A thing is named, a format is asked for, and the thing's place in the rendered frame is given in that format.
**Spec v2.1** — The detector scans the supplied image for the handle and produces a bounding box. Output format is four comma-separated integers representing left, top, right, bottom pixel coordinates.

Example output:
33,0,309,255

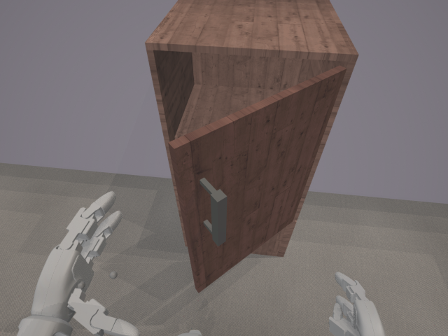
199,178,227,246

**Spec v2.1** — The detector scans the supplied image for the left robot forearm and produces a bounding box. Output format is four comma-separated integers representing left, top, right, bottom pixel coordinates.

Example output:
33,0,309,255
17,315,73,336

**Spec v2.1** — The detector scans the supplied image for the cupboard door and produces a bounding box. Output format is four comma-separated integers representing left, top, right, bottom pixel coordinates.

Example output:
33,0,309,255
168,65,347,293

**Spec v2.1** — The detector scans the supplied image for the robot left hand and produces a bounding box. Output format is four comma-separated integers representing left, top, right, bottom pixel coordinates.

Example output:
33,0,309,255
31,191,140,336

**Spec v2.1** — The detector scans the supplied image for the robot right hand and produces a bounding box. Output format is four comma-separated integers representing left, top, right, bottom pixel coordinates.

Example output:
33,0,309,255
329,272,386,336

